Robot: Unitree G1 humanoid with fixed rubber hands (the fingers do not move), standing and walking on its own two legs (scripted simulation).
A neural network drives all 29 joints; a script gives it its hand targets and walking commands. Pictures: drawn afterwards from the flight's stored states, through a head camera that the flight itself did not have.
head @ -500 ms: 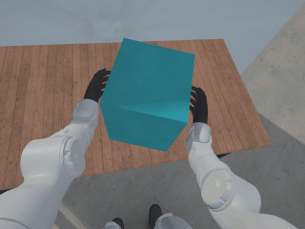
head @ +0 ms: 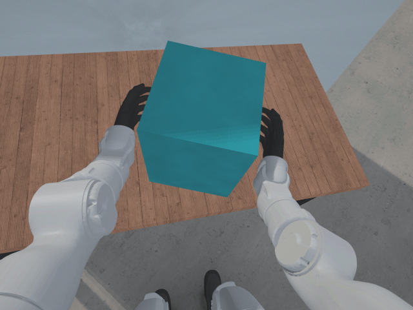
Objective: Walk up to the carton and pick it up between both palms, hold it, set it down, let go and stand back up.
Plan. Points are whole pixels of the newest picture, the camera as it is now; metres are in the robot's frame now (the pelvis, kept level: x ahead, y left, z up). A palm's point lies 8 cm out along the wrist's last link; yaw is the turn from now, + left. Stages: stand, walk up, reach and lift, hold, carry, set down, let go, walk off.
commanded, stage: set down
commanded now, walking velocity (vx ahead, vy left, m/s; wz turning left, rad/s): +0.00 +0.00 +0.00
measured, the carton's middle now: (201, 128) +0.48 -0.05 -0.04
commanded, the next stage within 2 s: none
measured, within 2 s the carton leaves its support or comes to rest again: neither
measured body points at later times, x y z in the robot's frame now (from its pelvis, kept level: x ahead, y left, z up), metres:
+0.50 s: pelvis +0.01 -0.01 +0.00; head +0.13 +0.02 +0.43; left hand +0.49 +0.10 +0.00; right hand +0.41 -0.19 +0.00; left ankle -0.01 +0.09 -0.71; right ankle +0.04 -0.13 -0.71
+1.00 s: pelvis -0.02 +0.00 -0.03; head +0.10 +0.02 +0.40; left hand +0.50 +0.14 +0.03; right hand +0.41 -0.24 +0.03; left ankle -0.01 +0.09 -0.71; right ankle +0.04 -0.13 -0.71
